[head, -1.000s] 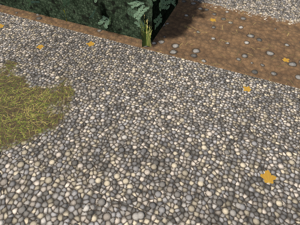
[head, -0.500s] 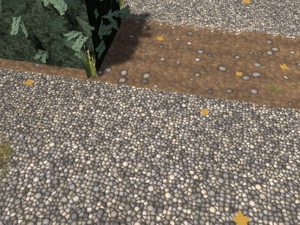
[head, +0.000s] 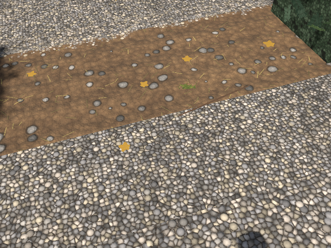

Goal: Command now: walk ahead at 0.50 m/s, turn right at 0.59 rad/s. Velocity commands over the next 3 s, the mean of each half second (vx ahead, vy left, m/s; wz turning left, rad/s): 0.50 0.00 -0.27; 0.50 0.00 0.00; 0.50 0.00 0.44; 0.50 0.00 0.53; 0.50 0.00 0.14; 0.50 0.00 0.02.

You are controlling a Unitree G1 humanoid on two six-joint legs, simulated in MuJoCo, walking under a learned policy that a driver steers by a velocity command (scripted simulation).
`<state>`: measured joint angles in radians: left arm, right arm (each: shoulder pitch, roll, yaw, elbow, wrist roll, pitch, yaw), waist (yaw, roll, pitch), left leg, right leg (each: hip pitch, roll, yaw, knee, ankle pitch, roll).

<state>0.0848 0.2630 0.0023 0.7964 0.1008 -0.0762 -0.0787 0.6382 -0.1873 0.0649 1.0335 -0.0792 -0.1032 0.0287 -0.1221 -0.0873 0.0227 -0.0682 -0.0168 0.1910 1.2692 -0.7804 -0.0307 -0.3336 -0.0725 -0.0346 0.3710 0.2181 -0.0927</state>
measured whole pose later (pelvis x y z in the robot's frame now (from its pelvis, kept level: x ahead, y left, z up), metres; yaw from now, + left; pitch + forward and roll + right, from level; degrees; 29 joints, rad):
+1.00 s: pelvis +0.55 +0.00 -0.07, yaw -6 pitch -1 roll -2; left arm 0.24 0.20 0.04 0.78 0.09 -0.13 -0.04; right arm 0.44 -0.21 -0.03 0.98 -0.06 -0.11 0.09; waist -0.03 0.03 0.01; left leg -0.36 -0.05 -0.09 1.24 -0.51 0.11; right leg -0.33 0.01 -0.10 0.82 -0.51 -0.05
